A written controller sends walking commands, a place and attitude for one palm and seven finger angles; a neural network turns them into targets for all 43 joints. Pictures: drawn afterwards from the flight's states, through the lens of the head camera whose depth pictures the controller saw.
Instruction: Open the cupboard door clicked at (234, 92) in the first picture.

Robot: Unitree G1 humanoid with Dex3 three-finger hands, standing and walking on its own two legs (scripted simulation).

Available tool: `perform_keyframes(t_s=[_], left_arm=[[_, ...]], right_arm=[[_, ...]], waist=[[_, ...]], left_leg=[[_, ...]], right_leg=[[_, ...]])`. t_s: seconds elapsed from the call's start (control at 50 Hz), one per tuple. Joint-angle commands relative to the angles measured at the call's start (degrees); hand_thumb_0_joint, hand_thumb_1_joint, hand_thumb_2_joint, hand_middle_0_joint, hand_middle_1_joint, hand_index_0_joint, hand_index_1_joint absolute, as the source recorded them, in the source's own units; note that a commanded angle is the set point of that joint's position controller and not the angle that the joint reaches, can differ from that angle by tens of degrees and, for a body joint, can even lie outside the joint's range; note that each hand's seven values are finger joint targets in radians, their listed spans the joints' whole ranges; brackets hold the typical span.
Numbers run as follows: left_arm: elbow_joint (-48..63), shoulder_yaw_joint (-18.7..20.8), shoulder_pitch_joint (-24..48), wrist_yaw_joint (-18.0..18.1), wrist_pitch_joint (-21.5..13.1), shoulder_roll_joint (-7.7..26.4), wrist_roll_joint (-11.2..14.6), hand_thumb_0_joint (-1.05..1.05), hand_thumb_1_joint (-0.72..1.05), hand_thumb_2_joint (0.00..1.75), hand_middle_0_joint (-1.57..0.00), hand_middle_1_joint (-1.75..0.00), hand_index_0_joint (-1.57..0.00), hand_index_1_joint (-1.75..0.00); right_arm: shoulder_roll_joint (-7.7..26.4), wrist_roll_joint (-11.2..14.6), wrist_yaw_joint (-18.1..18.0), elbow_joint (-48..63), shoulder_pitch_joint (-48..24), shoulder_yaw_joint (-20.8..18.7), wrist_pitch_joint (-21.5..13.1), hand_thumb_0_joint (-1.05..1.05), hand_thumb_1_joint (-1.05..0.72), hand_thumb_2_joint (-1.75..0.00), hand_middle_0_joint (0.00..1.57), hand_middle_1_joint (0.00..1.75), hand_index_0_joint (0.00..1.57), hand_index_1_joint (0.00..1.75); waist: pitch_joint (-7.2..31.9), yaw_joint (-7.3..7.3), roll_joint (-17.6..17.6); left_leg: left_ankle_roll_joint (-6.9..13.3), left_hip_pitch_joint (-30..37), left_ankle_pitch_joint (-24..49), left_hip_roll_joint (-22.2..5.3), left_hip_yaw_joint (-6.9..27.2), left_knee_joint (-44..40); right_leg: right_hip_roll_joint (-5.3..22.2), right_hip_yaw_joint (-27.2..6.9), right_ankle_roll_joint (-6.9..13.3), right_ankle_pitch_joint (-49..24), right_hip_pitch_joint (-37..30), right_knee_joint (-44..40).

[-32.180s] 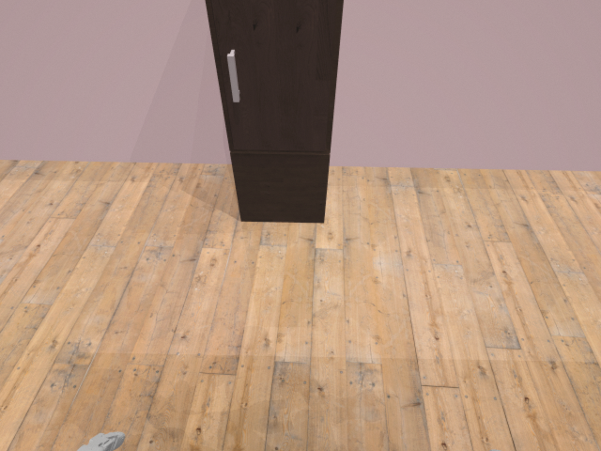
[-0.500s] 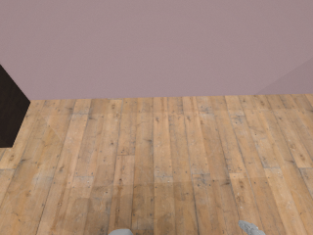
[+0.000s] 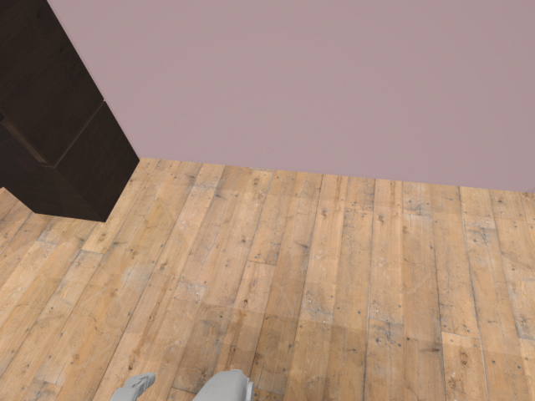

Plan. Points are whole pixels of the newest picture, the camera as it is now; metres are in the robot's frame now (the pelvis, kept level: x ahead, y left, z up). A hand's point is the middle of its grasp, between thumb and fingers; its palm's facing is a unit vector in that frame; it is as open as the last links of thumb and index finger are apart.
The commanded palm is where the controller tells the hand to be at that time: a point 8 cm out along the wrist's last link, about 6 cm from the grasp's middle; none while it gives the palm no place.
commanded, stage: turn to face it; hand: left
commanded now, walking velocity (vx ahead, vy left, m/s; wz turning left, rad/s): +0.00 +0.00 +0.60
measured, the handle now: out of the picture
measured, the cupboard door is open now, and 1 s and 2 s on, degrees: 54 54 54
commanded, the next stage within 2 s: take the last steps up to it in 1.08 s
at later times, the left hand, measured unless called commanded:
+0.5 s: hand out of the picture -0.02 +0.23 -0.18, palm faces +0.36 -0.90 -0.26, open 7.4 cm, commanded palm none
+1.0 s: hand out of the picture +0.00 +0.14 -0.15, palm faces +0.56 -0.78 -0.26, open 7.3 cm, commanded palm none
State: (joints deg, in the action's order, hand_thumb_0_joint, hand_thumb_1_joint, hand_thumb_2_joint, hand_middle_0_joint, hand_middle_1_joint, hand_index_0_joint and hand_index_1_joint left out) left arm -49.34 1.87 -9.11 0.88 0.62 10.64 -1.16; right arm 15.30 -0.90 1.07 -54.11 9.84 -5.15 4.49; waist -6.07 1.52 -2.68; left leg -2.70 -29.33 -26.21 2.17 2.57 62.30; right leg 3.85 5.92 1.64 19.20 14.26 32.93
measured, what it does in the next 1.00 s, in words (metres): steps on the spot, turning left: left foot, then right foot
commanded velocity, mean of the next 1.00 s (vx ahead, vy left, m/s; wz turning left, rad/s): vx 0.00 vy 0.00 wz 0.54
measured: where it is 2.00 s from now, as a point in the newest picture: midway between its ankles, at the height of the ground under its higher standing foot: outside the picture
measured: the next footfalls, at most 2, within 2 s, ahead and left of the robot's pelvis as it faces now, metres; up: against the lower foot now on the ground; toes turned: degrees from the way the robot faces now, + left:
left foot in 0.34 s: +0.02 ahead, +0.12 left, +0.00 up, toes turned +20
right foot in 0.76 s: +0.10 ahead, -0.13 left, +0.00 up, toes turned +25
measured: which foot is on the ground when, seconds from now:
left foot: up 0.00-0.32, down 0.34-0.76, up 0.78-1.00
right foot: down 0.00-0.34, up 0.36-0.74, down 0.76-1.00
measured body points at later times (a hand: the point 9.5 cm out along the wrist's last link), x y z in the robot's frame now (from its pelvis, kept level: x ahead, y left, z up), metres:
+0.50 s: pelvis +0.00 +0.01 +0.00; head +0.04 +0.04 +0.44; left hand -0.04 +0.28 -0.16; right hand +0.21 -0.19 -0.13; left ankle -0.02 +0.10 -0.74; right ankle +0.01 -0.14 -0.66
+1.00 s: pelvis +0.05 -0.05 +0.01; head +0.11 -0.05 +0.45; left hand -0.03 +0.18 -0.13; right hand +0.25 -0.23 -0.15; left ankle -0.06 +0.06 -0.65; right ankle +0.06 -0.15 -0.74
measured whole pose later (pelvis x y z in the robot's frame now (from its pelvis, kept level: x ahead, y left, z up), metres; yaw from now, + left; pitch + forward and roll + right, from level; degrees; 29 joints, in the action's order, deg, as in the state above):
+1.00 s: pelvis +0.05 -0.05 +0.01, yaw +36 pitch +1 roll +3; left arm -51.1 1.7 -12.1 1.4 -0.1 9.3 -1.0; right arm 14.7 -0.7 1.2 -55.4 8.8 -4.3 4.5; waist -6.4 1.4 -0.6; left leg -3.9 -27.7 -24.2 -0.1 0.0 61.4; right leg 5.1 9.3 1.5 19.0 9.5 28.0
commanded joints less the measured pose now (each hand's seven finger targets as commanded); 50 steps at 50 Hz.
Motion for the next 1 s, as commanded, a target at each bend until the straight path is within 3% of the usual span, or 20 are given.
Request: perform_keyframes(t_s=[0.0,0.2,0.24,0.28,0.3,0.32,0.34,0.36,0.4,0.44,0.5,0.62,0.7,0.72,0.74,0.76,0.78,0.8,0.84,0.98], left_arm=[[3.4,2.6,-2.1,1.1,-1.3,9.5,0.2,0.00,0.90,0.90,-0.20,-0.30,-0.20,-0.30],[0.1,4.1,-8.6,1.1,-1.2,11.9,-0.6,0.00,0.90,0.90,-0.20,-0.30,-0.20,-0.30],[-0.1,4.4,-8.6,0.9,-1.2,12.7,-0.5,0.00,0.90,0.90,-0.20,-0.30,-0.20,-0.30],[0.0,4.7,-6.7,0.5,-1.1,13.3,0.0,0.00,0.90,0.90,-0.20,-0.30,-0.20,-0.30],[0.4,4.5,-5.6,0.3,-1.0,12.3,0.3,0.00,0.90,0.90,-0.20,-0.30,-0.20,-0.30],[2.9,3.6,-3.8,-0.3,-0.6,8.4,0.8,0.00,0.90,0.90,-0.20,-0.30,-0.20,-0.30],[5.0,2.7,0.8,0.2,0.3,8.1,0.3,0.00,0.90,0.90,-0.20,-0.30,-0.20,-0.30],[5.6,3.0,1.2,0.4,0.7,9.2,0.2,0.00,0.90,0.90,-0.20,-0.30,-0.20,-0.30],[3.0,3.5,1.5,0.2,1.1,9.1,-0.1,0.00,0.90,0.90,-0.20,-0.30,-0.20,-0.30],[1.4,3.7,-1.0,-0.4,1.6,9.3,-0.2,0.00,0.90,0.90,-0.20,-0.30,-0.20,-0.30],[0.9,3.5,-2.0,-0.5,1.5,8.8,-0.2,0.00,0.90,0.90,-0.20,-0.30,-0.20,-0.30],[3.5,2.9,1.5,-0.3,1.1,7.6,0.2,0.00,0.90,0.90,-0.20,-0.30,-0.20,-0.30],[2.4,3.2,-4.3,0.0,-0.2,8.4,0.7,0.00,0.90,0.90,-0.20,-0.30,-0.20,-0.30],[1.8,3.9,-7.1,0.3,-0.8,10.5,0.4,0.00,0.90,0.90,-0.20,-0.30,-0.20,-0.30],[1.4,5.0,-8.8,0.9,-1.3,16.2,-0.5,0.00,0.90,0.90,-0.20,-0.30,-0.20,-0.30],[1.7,4.6,-8.3,1.1,-1.1,17.4,-0.4,0.00,0.90,0.90,-0.20,-0.30,-0.20,-0.30],[2.2,3.6,-5.3,1.2,-1.1,14.1,0.0,0.00,0.90,0.90,-0.20,-0.30,-0.20,-0.30],[2.6,3.3,-2.3,1.5,-1.2,11.4,0.0,0.00,0.90,0.90,-0.20,-0.30,-0.20,-0.30],[3.0,2.4,-1.2,1.1,-1.3,9.3,0.4,0.00,0.90,0.90,-0.20,-0.30,-0.20,-0.30],[-0.2,3.0,-9.6,1.4,-1.7,10.3,-0.2,0.00,0.90,0.90,-0.20,-0.30,-0.20,-0.30]], right_arm=[[2.5,0.0,0.5,4.3,-2.2,-0.6,-1.0,0.00,-0.90,-0.90,0.20,0.30,0.20,0.30],[0.8,0.3,0.6,5.9,-8.3,0.7,-1.6,0.00,-0.90,-0.90,0.20,0.30,0.20,0.30],[1.3,0.3,0.4,6.0,-7.3,0.8,-2.0,0.00,-0.90,-0.90,0.20,0.30,0.20,0.30],[2.8,0.1,0.2,5.1,-3.0,0.4,-2.4,0.00,-0.90,-0.90,0.20,0.30,0.20,0.30],[5.6,-0.1,0.3,4.2,1.2,-0.4,-2.8,0.00,-0.90,-0.90,0.20,0.30,0.20,0.30],[12.6,-0.6,-0.2,3.6,5.7,-2.4,-3.3,0.00,-0.90,-0.90,0.20,0.30,0.20,0.30],[15.1,-0.2,-0.8,2.6,8.6,-2.6,-2.7,0.00,-0.90,-0.90,0.20,0.30,0.20,0.30],[14.2,-0.4,-1.1,3.1,7.2,-2.1,-2.5,0.00,-0.90,-0.90,0.20,0.30,0.20,0.30],[10.4,-0.5,-2.0,5.1,0.8,-1.1,-3.1,0.00,-0.90,-0.90,0.20,0.30,0.20,0.30],[9.3,-0.4,-2.1,6.0,-2.2,-0.4,-3.4,0.00,-0.90,-0.90,0.20,0.30,0.20,0.30],[9.1,-0.3,-2.0,5.9,-1.6,-0.3,-3.8,0.00,-0.90,-0.90,0.20,0.30,0.20,0.30],[9.6,-0.8,-1.6,5.3,0.0,-1.2,-3.2,0.00,-0.90,-0.90,0.20,0.30,0.20,0.30],[9.0,-0.1,-1.6,6.2,-2.5,-1.6,-2.9,0.00,-0.90,-0.90,0.20,0.30,0.20,0.30],[6.9,0.3,-1.4,6.6,-2.5,-1.4,-2.9,0.00,-0.90,-0.90,0.20,0.30,0.20,0.30],[2.6,0.7,-1.2,7.5,-1.9,-0.8,-3.1,0.00,-0.90,-0.90,0.20,0.30,0.20,0.30],[4.3,0.3,-1.1,8.0,-3.3,-1.0,-2.9,0.00,-0.90,-0.90,0.20,0.30,0.20,0.30],[4.5,-0.2,-0.8,6.8,-2.4,-1.0,-2.4,0.00,-0.90,-0.90,0.20,0.30,0.20,0.30],[4.1,-0.2,-0.8,5.4,-1.3,-1.3,-1.8,0.00,-0.90,-0.90,0.20,0.30,0.20,0.30],[3.5,-0.2,-0.2,4.0,-1.0,-0.7,-1.4,0.00,-0.90,-0.90,0.20,0.30,0.20,0.30],[0.6,0.2,-0.1,3.6,-6.4,1.2,-1.7,0.00,-0.90,-0.90,0.20,0.30,0.20,0.30]], waist=[[6.5,-0.98,13.4],[7.4,-4.41,15.0],[8.4,-3.97,14.1],[10.0,-0.84,12.3],[12.5,1.76,5.9],[14.2,4.53,-12.6],[13.8,5.41,-11.9],[12.0,4.08,-5.9],[8.8,1.39,-9.7],[6.5,-0.79,-5.8],[7.4,-1.53,-2.4],[8.6,-0.26,-6.6],[10.8,-3.19,-5.5],[12.6,-4.58,0.0],[13.0,-5.32,17.9],[11.1,-5.30,18.8],[8.6,-3.30,12.7],[8.0,-1.62,18.1],[6.3,-0.66,15.6],[8.1,-4.01,12.6]], left_leg=[[-1.4,-5.8,3.5,-2.9,-2.1,6.3],[-0.2,2.2,-0.1,-3.2,-7.9,-16.9],[0.7,5.8,1.2,-2.4,-9.1,-22.1],[1.7,15.7,9.5,-1.8,-9.5,-31.6],[3.5,26.0,19.4,-5.2,-4.8,-37.3],[12.1,35.4,41.3,-21.9,18.3,-39.4],[17.6,33.5,53.2,-27.3,22.5,-39.9],[18.2,29.8,44.8,-26.8,18.0,-40.1],[14.1,22.6,35.4,-19.6,14.8,-42.3],[11.8,18.7,29.9,-15.9,11.0,-44.0],[11.5,18.5,27.8,-14.4,10.5,-44.1],[12.2,17.6,26.5,-13.3,14.6,-41.5],[9.0,11.3,30.0,-10.0,15.3,-34.6],[6.2,4.7,21.9,-6.6,13.1,-29.7],[1.3,-5.8,1.1,2.0,2.1,-16.1],[0.7,-5.7,-10.9,1.4,1.2,-1.7],[0.9,-5.8,-6.9,-0.5,3.5,5.4],[0.6,-6.4,-4.6,-1.9,3.3,8.4],[-0.7,-6.5,1.3,-2.7,0.4,9.7],[-0.9,-1.7,1.0,-2.3,-5.1,-9.2]], right_leg=[[13.2,-4.8,3.0,-33.0,-10.2,-12.0],[18.0,-0.6,4.8,-39.5,-14.8,-7.6],[18.6,0.4,4.4,-41.3,-14.4,-5.2],[17.5,3.9,1.5,-37.2,-9.0,1.2],[15.3,5.9,-1.2,-29.0,-1.1,10.5],[5.8,7.2,-6.1,9.1,16.8,24.8],[3.4,-0.7,-6.0,20.5,21.1,31.9],[4.7,-4.0,-5.2,17.9,20.6,33.9],[4.4,-5.9,-6.2,9.5,19.9,35.4],[3.3,-6.3,-6.3,4.1,18.1,35.2],[2.2,-5.9,-6.8,2.4,16.2,31.0],[-0.9,-4.8,-6.5,6.0,10.1,15.3],[-3.5,-3.3,-5.8,-3.8,-5.0,-3.9],[1.5,-7.7,-4.7,-7.7,-14.4,-11.8],[17.8,-23.5,0.8,-14.2,-20.7,-16.1],[25.9,-27.5,6.7,-22.8,-12.5,-16.0],[22.1,-21.0,7.3,-24.2,-9.5,-14.7],[19.4,-18.5,6.0,-26.8,-8.5,-14.2],[13.8,-8.6,4.2,-36.0,-10.0,-11.2],[14.2,-3.4,4.2,-48.1,-17.9,-8.2]])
